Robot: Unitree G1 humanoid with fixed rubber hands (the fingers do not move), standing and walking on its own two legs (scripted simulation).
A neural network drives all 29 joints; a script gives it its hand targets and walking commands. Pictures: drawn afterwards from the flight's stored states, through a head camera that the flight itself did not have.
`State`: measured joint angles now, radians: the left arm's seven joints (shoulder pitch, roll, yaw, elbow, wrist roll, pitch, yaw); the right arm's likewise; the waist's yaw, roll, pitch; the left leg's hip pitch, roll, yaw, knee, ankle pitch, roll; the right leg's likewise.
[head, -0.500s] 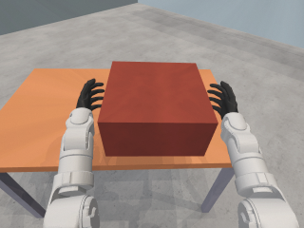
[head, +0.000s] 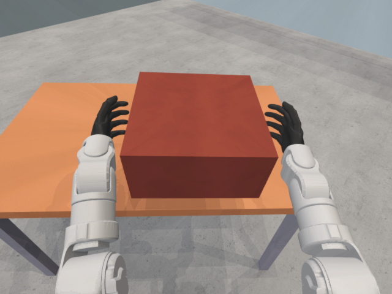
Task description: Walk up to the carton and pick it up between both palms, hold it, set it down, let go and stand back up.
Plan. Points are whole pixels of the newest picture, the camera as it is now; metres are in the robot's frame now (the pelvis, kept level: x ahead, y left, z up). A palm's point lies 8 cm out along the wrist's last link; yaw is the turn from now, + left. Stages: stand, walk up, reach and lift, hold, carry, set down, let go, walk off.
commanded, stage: reach and lift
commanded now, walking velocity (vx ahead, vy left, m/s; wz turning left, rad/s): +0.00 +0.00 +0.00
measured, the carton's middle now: (195, 131) +0.45 +0.00 +0.09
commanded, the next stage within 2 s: hold in 0.24 s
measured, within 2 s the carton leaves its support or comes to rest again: neither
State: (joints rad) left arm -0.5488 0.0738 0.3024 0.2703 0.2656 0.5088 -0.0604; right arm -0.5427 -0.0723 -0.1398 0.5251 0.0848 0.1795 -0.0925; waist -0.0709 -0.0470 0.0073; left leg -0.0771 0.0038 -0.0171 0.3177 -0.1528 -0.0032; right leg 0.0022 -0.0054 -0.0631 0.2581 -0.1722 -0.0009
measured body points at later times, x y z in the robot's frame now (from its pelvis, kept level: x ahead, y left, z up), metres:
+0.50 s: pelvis -0.01 -0.01 +0.00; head -0.05 +0.01 +0.45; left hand +0.35 +0.20 +0.18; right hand +0.36 -0.18 +0.18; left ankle +0.02 +0.12 -0.75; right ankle -0.01 -0.12 -0.75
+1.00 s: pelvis -0.01 +0.00 +0.00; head -0.06 +0.02 +0.45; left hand +0.35 +0.19 +0.19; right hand +0.35 -0.19 +0.19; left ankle +0.02 +0.12 -0.75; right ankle -0.01 -0.12 -0.75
